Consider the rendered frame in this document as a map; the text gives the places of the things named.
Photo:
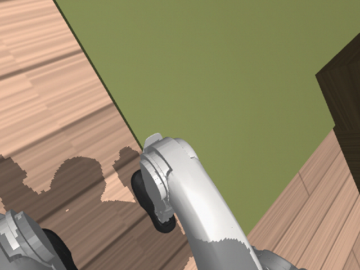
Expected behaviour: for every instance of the right robot foot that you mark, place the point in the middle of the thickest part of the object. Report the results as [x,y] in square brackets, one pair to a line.
[144,200]

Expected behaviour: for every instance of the right robot hand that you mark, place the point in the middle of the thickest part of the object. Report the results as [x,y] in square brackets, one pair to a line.
[271,261]

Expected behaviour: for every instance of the left robot foot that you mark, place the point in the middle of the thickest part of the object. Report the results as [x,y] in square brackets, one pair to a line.
[61,249]

